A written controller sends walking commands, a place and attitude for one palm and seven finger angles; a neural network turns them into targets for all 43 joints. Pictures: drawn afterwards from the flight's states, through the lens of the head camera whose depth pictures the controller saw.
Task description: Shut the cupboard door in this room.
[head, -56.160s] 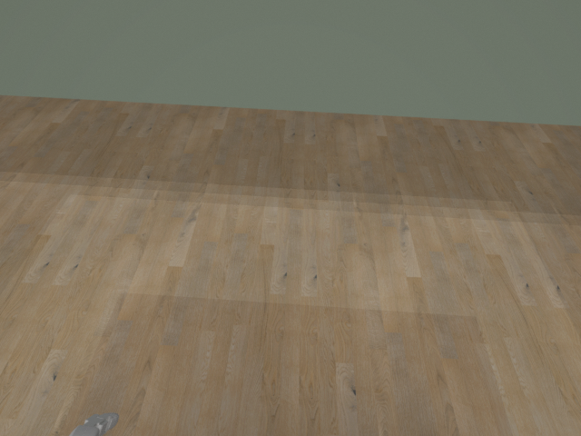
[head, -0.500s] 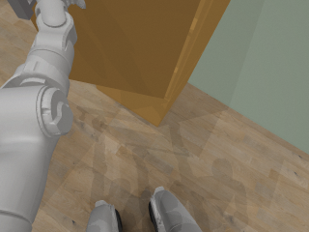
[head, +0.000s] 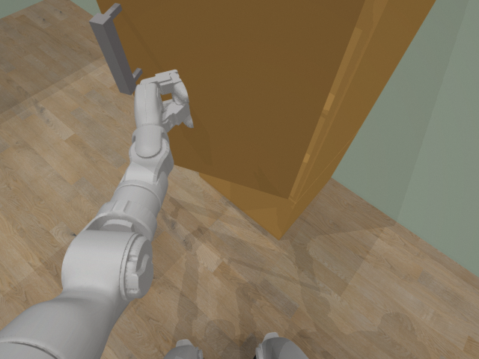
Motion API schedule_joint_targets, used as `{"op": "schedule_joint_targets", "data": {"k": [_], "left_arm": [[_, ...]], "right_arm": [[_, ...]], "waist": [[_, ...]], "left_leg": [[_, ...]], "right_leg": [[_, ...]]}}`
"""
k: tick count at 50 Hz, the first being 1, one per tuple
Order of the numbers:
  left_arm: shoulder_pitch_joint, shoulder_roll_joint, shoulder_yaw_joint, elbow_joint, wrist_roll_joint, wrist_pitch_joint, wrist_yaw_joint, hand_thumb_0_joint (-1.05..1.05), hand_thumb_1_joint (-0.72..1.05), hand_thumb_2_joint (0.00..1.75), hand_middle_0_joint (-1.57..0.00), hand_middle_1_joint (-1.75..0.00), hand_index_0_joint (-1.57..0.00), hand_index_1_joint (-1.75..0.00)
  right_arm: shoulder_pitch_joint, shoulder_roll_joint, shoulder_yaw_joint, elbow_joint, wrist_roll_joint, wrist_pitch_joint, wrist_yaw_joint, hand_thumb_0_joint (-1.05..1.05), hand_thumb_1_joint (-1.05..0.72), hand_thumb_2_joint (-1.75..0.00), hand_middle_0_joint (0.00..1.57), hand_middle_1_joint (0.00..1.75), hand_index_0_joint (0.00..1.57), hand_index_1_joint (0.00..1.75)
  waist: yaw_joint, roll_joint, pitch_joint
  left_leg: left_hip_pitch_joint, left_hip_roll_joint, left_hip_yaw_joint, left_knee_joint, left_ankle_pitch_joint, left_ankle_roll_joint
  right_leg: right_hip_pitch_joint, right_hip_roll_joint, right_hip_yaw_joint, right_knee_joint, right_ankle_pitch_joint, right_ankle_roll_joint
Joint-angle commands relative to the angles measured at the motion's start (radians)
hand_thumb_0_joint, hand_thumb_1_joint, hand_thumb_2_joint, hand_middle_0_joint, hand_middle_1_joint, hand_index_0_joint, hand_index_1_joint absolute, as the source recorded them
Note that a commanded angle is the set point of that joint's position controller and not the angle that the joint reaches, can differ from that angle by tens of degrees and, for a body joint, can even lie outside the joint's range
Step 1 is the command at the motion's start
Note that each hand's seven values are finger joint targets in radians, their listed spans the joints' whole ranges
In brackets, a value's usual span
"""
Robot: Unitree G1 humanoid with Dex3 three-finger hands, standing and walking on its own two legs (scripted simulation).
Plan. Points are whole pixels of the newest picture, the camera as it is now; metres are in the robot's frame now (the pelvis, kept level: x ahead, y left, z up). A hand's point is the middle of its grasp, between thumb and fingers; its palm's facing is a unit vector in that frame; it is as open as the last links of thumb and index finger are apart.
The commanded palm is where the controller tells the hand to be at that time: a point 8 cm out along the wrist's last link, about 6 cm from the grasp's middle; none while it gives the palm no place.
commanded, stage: pull the fist back off the door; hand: left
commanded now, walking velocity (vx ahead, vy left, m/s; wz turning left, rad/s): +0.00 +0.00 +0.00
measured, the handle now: (122, 51) +0.65 +0.15 +0.10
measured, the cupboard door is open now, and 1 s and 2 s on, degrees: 23 23 23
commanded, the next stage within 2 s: draw the hand back to the body in 0.08 s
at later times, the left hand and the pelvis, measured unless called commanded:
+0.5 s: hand (143, 126) +0.44 +0.10 +0.13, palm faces +0.05 -1.00 -0.07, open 3.1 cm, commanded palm +0.39 +0.14 +0.14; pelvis -0.01 -0.01 +0.02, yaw -1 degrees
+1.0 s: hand (21, 232) +0.28 +0.20 +0.16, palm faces +0.16 -0.96 -0.21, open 3.4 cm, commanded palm +0.24 +0.25 +0.19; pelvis -0.01 +0.02 +0.05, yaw +1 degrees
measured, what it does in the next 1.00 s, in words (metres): stands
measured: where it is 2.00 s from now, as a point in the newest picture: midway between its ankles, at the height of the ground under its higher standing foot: outside the picture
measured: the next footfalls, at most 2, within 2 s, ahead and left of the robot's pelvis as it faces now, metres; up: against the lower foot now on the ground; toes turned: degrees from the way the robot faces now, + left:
none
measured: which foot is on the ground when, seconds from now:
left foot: down 0.00-1.00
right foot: down 0.00-1.00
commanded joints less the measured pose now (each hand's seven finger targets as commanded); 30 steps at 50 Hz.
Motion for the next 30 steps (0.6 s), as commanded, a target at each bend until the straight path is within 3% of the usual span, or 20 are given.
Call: {"op": "schedule_joint_targets", "data": {"k": [1,3,5,6,7,8,10,11,13,16,17,18,20,24,26,27,30], "left_arm": [[-0.592,0.089,-0.056,-0.42,-0.008,-0.181,0.012,0.0,0.9,0.9,-1.3,-1.5,-1.3,-1.5],[-0.604,0.062,-0.104,-0.382,0.028,-0.199,0.021,0.0,0.9,0.9,-1.3,-1.5,-1.3,-1.5],[-0.571,0.077,-0.108,-0.263,0.065,-0.172,0.029,0.0,0.9,0.9,-1.3,-1.5,-1.3,-1.5],[-0.559,0.074,-0.109,-0.214,0.068,-0.146,0.034,0.0,0.9,0.9,-1.3,-1.5,-1.3,-1.5],[-0.538,0.111,-0.072,-0.167,0.069,-0.118,0.04,0.0,0.9,0.9,-1.3,-1.5,-1.3,-1.5],[-0.535,0.105,-0.074,-0.125,0.064,-0.089,0.04,0.0,0.9,0.9,-1.3,-1.5,-1.3,-1.5],[-0.54,0.11,-0.045,-0.068,0.031,-0.037,0.042,0.0,0.9,0.9,-1.3,-1.5,-1.3,-1.5],[-0.478,0.149,0.002,-0.053,0.011,-0.019,0.036,0.0,0.9,0.9,-1.3,-1.5,-1.3,-1.5],[-0.417,0.252,0.104,-0.153,-0.021,-0.04,0.019,0.0,0.9,0.9,-1.3,-1.5,-1.3,-1.5],[-0.299,0.253,0.103,-0.357,-0.027,-0.123,-0.023,0.0,0.9,0.9,-1.3,-1.5,-1.3,-1.5],[-0.234,0.258,0.096,-0.394,-0.017,-0.147,-0.036,0.0,0.9,0.9,-1.3,-1.5,-1.3,-1.5],[-0.194,0.226,0.053,-0.444,-0.005,-0.161,-0.049,0.0,0.9,0.9,-1.3,-1.5,-1.3,-1.5],[-0.091,0.177,-0.006,-0.509,-0.001,-0.147,-0.082,0.0,0.9,0.9,-1.3,-1.5,-1.3,-1.5],[0.013,0.136,-0.059,-0.613,-0.094,-0.019,-0.161,0.0,0.9,0.9,-1.3,-1.5,-1.3,-1.5],[0.026,0.119,-0.079,-0.708,-0.139,0.03,-0.187,0.0,0.9,0.9,-1.3,-1.5,-1.3,-1.5],[0.022,0.118,-0.087,-0.783,-0.151,0.039,-0.193,0.0,0.9,0.9,-1.3,-1.5,-1.3,-1.5],[0.096,0.142,-0.083,-0.869,-0.154,0.042,-0.197,0.0,0.9,0.9,-1.3,-1.5,-1.3,-1.5]], "right_arm": [[0.132,-0.104,-0.049,-0.032,0.005,-0.036,-0.014,0.0,-0.9,-0.9,0.2,0.3,0.2,0.3],[0.12,-0.099,-0.05,-0.008,0.007,-0.042,-0.016,0.0,-0.9,-0.9,0.2,0.3,0.2,0.3],[0.116,-0.105,-0.051,0.008,0.008,-0.033,-0.018,0.0,-0.9,-0.9,0.2,0.3,0.2,0.3],[0.112,-0.107,-0.048,0.007,0.008,-0.028,-0.019,0.0,-0.9,-0.9,0.2,0.3,0.2,0.3],[0.117,-0.114,-0.047,0.006,0.01,-0.022,-0.024,0.0,-0.9,-0.9,0.2,0.3,0.2,0.3],[0.105,-0.114,-0.041,-0.003,0.016,-0.016,-0.027,0.0,-0.9,-0.9,0.2,0.3,0.2,0.3],[0.092,-0.116,-0.031,-0.013,0.021,-0.006,-0.036,0.0,-0.9,-0.9,0.2,0.3,0.2,0.3],[0.085,-0.12,-0.028,-0.031,0.024,-0.003,-0.039,0.0,-0.9,-0.9,0.2,0.3,0.2,0.3],[0.065,-0.12,-0.021,-0.071,0.026,0.0,-0.05,0.0,-0.9,-0.9,0.2,0.3,0.2,0.3],[0.041,-0.099,-0.019,-0.118,0.027,-0.012,-0.048,0.0,-0.9,-0.9,0.2,0.3,0.2,0.3],[0.04,-0.098,-0.02,-0.127,0.031,-0.014,-0.049,0.0,-0.9,-0.9,0.2,0.3,0.2,0.3],[0.028,-0.094,-0.022,-0.133,0.035,-0.017,-0.046,0.0,-0.9,-0.9,0.2,0.3,0.2,0.3],[0.012,-0.094,-0.03,-0.144,0.049,-0.018,-0.043,0.0,-0.9,-0.9,0.2,0.3,0.2,0.3],[-0.047,-0.102,-0.031,-0.155,0.093,-0.016,-0.07,0.0,-0.9,-0.9,0.2,0.3,0.2,0.3],[-0.086,-0.098,-0.027,-0.16,0.106,-0.026,-0.088,0.0,-0.9,-0.9,0.2,0.3,0.2,0.3],[-0.108,-0.094,-0.022,-0.165,0.111,-0.033,-0.099,0.0,-0.9,-0.9,0.2,0.3,0.2,0.3],[-0.152,-0.083,-0.007,-0.159,0.112,-0.059,-0.114,0.0,-0.9,-0.9,0.2,0.3,0.2,0.3]], "waist": [[-0.03,0.001,-0.532],[-0.05,0.005,-0.492],[-0.062,-0.05,-0.433],[-0.067,-0.059,-0.398],[-0.056,-0.072,-0.4],[-0.058,-0.085,-0.398],[-0.055,-0.111,-0.376],[-0.022,-0.134,-0.384],[0.037,-0.116,-0.491],[0.094,-0.105,-0.556],[0.1,-0.113,-0.547],[0.093,-0.11,-0.522],[0.092,-0.119,-0.459],[0.088,-0.154,-0.33],[0.094,-0.13,-0.29],[0.099,-0.07,-0.285],[0.115,-0.062,-0.229]], "left_leg": [[0.396,-0.043,0.004,-0.008,0.449,0.033],[0.402,-0.04,-0.003,0.006,0.435,0.033],[0.345,-0.04,-0.006,-0.001,0.36,0.035],[0.314,-0.044,0.0,-0.013,0.323,0.037],[0.308,-0.048,0.003,-0.02,0.315,0.037],[0.287,-0.051,0.004,-0.03,0.299,0.037],[0.252,-0.055,0.006,-0.046,0.259,0.037],[0.234,-0.06,0.013,-0.059,0.254,0.038],[0.256,-0.064,0.022,-0.08,0.31,0.038],[0.291,-0.066,0.042,-0.086,0.382,0.039],[0.3,-0.063,0.042,-0.09,0.403,0.041],[0.314,-0.059,0.047,-0.098,0.394,0.043],[0.346,-0.055,0.057,-0.122,0.362,0.047],[0.399,-0.049,0.062,-0.193,0.266,0.048],[0.442,-0.048,0.058,-0.218,0.243,0.052],[0.478,-0.048,0.06,-0.226,0.247,0.053],[0.51,-0.043,0.04,-0.256,0.225,0.053]], "right_leg": [[0.223,0.007,0.02,-0.075,0.607,0.03],[0.155,0.004,0.018,-0.065,0.573,0.032],[0.132,-0.001,0.021,-0.076,0.51,0.036],[0.136,-0.003,0.024,-0.09,0.491,0.039],[0.152,-0.005,0.025,-0.095,0.485,0.037],[0.16,-0.008,0.027,-0.1,0.477,0.039],[0.182,-0.008,0.028,-0.12,0.447,0.04],[0.235,-0.007,0.034,-0.13,0.455,0.038],[0.36,-0.013,0.045,-0.118,0.538,0.034],[0.463,-0.011,0.053,-0.106,0.657,0.031],[0.471,-0.008,0.051,-0.103,0.676,0.028],[0.457,-0.007,0.048,-0.113,0.673,0.032],[0.447,-0.003,0.044,-0.149,0.648,0.036],[0.458,-0.004,0.044,-0.253,0.523,0.047],[0.453,-0.005,0.042,-0.292,0.462,0.046],[0.451,-0.007,0.042,-0.302,0.442,0.043],[0.432,-0.005,0.028,-0.317,0.37,0.034]]}}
